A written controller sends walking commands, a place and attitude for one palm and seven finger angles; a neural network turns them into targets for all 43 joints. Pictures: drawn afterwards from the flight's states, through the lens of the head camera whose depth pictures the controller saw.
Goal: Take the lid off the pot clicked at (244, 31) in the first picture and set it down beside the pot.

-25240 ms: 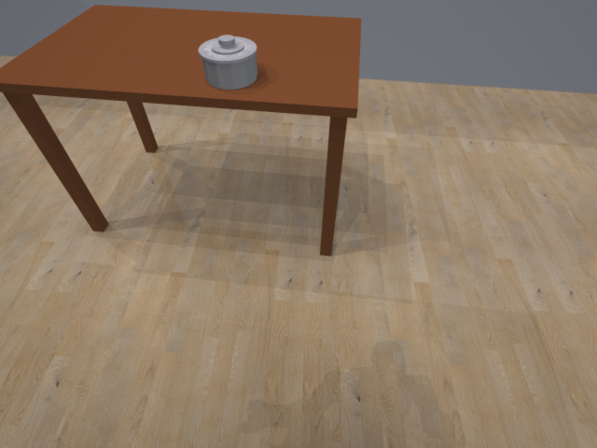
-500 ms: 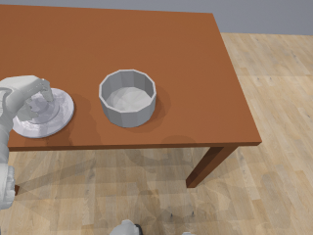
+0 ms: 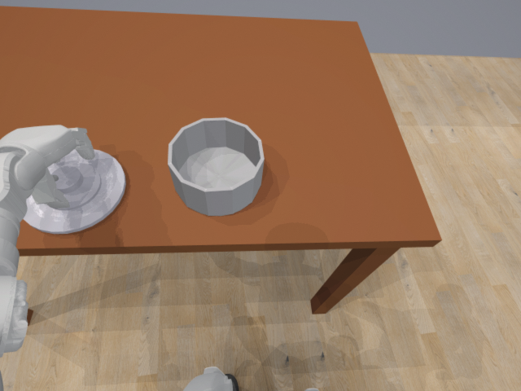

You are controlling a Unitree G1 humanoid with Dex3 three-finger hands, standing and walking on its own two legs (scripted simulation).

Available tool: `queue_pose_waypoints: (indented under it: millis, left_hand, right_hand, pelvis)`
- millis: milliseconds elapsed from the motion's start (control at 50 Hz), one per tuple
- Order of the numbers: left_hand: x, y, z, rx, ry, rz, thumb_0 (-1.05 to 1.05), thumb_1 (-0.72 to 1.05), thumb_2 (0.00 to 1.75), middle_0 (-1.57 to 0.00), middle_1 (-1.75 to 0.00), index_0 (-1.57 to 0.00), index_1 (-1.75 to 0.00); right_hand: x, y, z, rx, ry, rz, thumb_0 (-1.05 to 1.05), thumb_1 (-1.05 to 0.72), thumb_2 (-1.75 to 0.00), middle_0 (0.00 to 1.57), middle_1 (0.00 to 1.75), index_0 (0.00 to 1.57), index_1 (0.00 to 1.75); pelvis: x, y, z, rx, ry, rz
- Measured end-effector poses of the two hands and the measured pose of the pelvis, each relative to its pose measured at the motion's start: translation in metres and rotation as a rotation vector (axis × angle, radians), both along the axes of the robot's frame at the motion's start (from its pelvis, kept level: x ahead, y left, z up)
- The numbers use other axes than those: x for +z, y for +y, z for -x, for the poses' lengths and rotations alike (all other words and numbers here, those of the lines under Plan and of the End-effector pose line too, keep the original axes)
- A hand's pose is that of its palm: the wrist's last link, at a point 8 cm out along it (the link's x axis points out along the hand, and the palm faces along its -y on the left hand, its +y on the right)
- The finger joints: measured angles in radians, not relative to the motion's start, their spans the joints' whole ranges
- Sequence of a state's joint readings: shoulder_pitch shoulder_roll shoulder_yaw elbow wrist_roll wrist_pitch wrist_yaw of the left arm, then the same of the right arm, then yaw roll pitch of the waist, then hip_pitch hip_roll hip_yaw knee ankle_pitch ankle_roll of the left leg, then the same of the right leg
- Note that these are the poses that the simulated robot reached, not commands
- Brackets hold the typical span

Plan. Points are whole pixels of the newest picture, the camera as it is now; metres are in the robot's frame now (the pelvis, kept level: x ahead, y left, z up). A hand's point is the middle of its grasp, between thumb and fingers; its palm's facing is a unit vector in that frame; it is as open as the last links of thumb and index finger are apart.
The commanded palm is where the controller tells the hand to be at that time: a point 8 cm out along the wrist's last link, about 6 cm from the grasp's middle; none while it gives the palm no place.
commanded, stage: open the fingers wide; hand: left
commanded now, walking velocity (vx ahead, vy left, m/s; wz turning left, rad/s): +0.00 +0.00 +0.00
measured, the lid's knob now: (66, 179) +0.44 +0.32 +0.01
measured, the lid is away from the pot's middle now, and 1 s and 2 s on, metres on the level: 0.25 0.25 0.25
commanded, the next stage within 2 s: raise the empty hand in 0.06 s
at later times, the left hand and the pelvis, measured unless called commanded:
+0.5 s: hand (38, 172) +0.41 +0.33 +0.07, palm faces -0.41 -0.08 -0.91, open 11.0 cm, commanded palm +0.43 +0.31 +0.14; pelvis -0.01 +0.00 +0.01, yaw +1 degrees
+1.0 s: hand (20, 139) +0.43 +0.33 +0.12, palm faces -0.39 -0.09 -0.92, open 11.0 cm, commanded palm +0.44 +0.32 +0.19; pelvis +0.00 +0.01 +0.02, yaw +1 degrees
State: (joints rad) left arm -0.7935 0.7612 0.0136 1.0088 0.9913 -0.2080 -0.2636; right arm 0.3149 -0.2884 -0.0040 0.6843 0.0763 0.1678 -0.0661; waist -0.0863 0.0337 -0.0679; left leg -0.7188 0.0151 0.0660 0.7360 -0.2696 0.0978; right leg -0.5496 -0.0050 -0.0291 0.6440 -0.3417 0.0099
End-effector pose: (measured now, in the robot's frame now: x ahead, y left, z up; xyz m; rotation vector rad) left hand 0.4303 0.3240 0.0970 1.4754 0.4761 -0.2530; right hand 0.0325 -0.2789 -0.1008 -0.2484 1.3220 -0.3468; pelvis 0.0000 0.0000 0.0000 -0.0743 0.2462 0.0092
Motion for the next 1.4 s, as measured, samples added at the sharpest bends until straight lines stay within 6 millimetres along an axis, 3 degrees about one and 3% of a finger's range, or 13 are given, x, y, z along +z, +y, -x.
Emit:
queue_pose_waypoints:
  millis: [260, 520, 880, 1160, 1400]
  left_hand:
    - [0.007, -0.005, 0.011, -0.018, -0.037, -0.001, 0.0, -0.01, 0.66, -0.37, -0.85, -0.37, -0.85]
    - [0.036, 0.001, 0.015, 0.027, -0.042, -0.028, 0.0, -0.01, 0.67, -0.37, -0.85, -0.38, -0.85]
    - [0.071, 0.009, 0.002, 0.025, -0.058, -0.018, 0.0, -0.01, 0.67, -0.37, -0.85, -0.38, -0.85]
    - [0.102, 0.006, -0.007, 0.008, -0.104, -0.025, 0.0, -0.01, 0.67, -0.37, -0.85, -0.38, -0.85]
    - [0.13, 0.004, 0.001, 0.016, -0.145, -0.017, 0.0, -0.01, 0.67, -0.37, -0.85, -0.38, -0.85]
  right_hand:
    - [-0.001, 0.007, -0.009, 0.016, -0.027, -0.029, 0.0, -0.9, -0.9, 0.2, 0.3, 0.2, 0.3]
    - [0.005, 0.008, -0.018, 0.04, -0.085, -0.029, 0.0, -0.9, -0.9, 0.2, 0.3, 0.2, 0.3]
    - [0.013, 0.009, -0.023, 0.043, -0.096, -0.017, 0.01, -0.9, -0.9, 0.2, 0.3, 0.2, 0.3]
    - [0.015, 0.019, -0.045, 0.069, -0.126, -0.049, 0.01, -0.9, -0.9, 0.2, 0.3, 0.2, 0.3]
    - [0.017, 0.025, -0.062, 0.104, -0.167, -0.079, 0.01, -0.9, -0.9, 0.2, 0.3, 0.2, 0.3]
  pelvis:
    - [0.002, 0.003, 0.002, 0.004, -0.023, -0.002]
    - [0.007, 0.003, 0.006, 0.014, -0.062, -0.007]
    - [0.014, 0.006, -0.001, 0.016, -0.077, -0.012]
    - [0.018, 0.009, -0.006, 0.024, -0.084, -0.016]
    - [0.021, 0.009, -0.004, 0.032, -0.104, -0.021]
